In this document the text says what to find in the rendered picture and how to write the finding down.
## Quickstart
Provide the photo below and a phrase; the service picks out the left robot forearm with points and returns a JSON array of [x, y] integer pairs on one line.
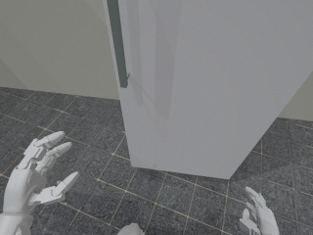
[[15, 223]]

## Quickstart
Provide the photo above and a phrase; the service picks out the left robot hand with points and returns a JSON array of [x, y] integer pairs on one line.
[[19, 196]]

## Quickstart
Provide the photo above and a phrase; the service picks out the robot left thigh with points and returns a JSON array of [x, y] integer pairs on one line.
[[131, 230]]

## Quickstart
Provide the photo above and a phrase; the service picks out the fridge door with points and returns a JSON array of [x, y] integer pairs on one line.
[[207, 78]]

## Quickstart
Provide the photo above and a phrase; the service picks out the right robot hand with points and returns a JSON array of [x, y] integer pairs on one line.
[[264, 221]]

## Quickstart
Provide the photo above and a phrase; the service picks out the handle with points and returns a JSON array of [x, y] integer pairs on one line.
[[117, 39]]

